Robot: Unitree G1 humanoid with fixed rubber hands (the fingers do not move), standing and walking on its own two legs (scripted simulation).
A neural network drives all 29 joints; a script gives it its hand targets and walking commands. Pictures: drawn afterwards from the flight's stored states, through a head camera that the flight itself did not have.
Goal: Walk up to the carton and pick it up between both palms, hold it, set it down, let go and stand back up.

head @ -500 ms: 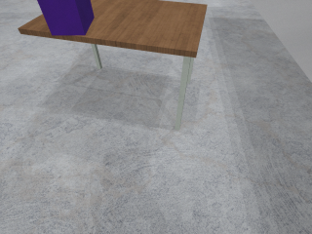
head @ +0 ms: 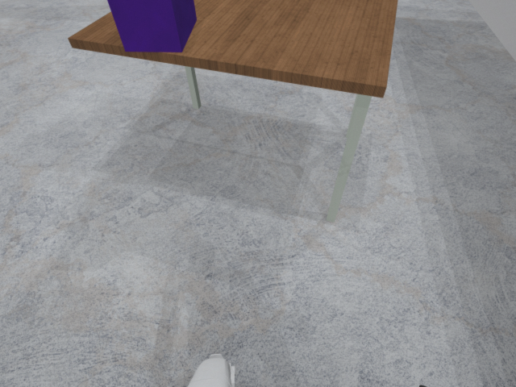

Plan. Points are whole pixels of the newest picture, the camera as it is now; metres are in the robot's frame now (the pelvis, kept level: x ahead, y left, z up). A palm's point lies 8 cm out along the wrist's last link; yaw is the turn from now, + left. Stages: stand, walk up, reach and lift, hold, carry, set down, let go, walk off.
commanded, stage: walk up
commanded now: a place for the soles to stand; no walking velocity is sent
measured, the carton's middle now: out of the picture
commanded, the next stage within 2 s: none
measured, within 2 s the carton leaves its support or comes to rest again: neither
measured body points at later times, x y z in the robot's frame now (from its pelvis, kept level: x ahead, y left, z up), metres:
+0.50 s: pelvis +0.19 +0.09 -0.01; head +0.21 +0.06 +0.43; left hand +0.35 +0.32 -0.11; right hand +0.18 -0.18 -0.17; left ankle +0.15 +0.18 -0.67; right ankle +0.23 -0.03 -0.71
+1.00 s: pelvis +0.37 +0.21 -0.02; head +0.39 +0.22 +0.43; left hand +0.51 +0.46 -0.14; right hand +0.43 -0.05 -0.13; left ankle +0.45 +0.31 -0.71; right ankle +0.34 +0.10 -0.66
